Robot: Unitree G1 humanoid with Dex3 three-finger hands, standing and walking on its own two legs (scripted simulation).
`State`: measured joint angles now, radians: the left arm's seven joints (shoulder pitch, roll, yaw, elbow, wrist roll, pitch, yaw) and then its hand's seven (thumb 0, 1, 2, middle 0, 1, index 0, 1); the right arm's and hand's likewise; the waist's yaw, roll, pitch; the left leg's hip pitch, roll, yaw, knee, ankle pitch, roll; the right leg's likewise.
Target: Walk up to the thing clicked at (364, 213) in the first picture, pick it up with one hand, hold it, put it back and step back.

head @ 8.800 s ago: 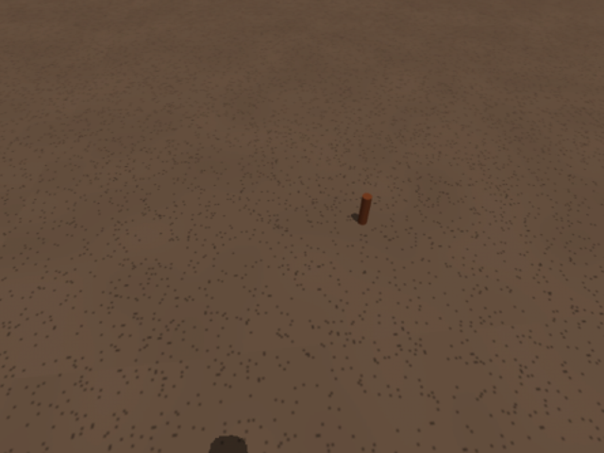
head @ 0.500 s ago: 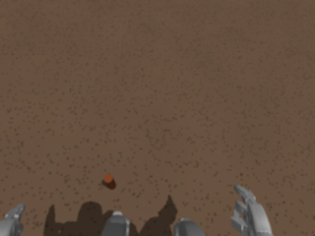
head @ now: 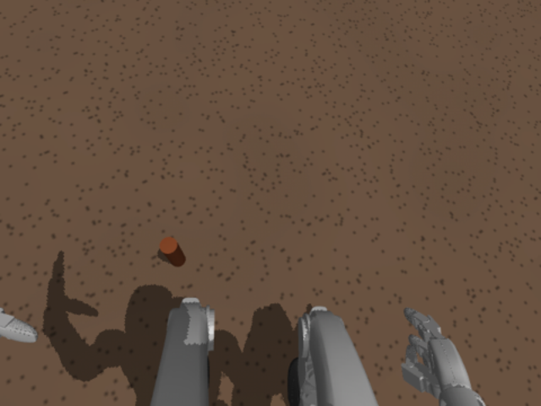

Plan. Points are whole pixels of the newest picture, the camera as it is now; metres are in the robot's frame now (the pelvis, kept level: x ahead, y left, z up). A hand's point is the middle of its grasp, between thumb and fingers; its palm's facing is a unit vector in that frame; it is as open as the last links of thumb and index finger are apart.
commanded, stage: go down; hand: left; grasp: from the side
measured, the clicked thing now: (173, 253) +0.43 +0.22 -0.47
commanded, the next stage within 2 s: approach in 1.54 s
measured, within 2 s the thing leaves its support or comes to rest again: neither
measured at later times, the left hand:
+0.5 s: hand (18, 259) +0.33 +0.38 -0.12, palm faces +0.18 -0.97 -0.16, open 17.3 cm
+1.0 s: hand (21, 251) +0.35 +0.40 -0.14, palm faces +0.19 -0.97 -0.12, open 17.3 cm
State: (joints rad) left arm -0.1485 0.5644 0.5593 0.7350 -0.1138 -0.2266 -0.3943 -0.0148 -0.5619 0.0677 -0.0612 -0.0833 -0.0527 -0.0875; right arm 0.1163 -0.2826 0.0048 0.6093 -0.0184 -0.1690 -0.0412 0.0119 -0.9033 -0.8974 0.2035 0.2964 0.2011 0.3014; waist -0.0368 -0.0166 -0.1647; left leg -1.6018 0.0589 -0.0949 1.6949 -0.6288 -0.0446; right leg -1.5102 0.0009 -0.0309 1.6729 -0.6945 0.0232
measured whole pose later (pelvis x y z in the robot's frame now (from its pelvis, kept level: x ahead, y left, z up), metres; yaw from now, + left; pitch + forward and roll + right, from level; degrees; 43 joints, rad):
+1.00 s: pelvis -0.04 +0.00 -0.15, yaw -4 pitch +32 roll -6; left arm -0.51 0.83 0.81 1.00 -0.17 -0.35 -0.65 -0.02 -0.50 0.08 -0.04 -0.07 -0.03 -0.08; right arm 0.08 -0.33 0.08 0.68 -0.05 -0.15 -0.02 0.01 -0.91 -0.90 0.20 0.30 0.20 0.30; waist -0.06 -0.04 -0.11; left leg -2.08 0.05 -0.17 2.17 -0.66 -0.06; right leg -1.98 0.03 -0.06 2.14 -0.73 0.03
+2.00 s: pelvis -0.04 +0.00 -0.22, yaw -8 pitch +27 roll -8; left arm -0.61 0.87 0.80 1.25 -0.27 -0.63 -0.73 -0.02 -0.57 0.03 -0.07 -0.07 -0.05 -0.09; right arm 0.00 -0.36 0.20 0.67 -0.12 -0.16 0.02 0.01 -0.90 -0.90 0.20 0.30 0.20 0.30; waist -0.12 -0.12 0.02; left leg -2.24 0.04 -0.24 2.42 -0.67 -0.07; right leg -2.12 0.07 -0.08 2.36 -0.73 0.05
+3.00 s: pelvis -0.05 +0.03 -0.27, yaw -15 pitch +11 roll -17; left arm -0.57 0.78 0.56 1.42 -0.15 -1.10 -0.19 -0.02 -0.49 0.07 -0.05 -0.06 -0.05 -0.06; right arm -0.17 -0.37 0.48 0.56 -0.35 -0.01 0.14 0.00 -0.91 -0.90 0.21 0.30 0.20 0.30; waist -0.23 -0.28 0.27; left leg -2.22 0.03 -0.43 2.68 -0.70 -0.05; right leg -2.03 0.13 -0.20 2.46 -0.68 0.06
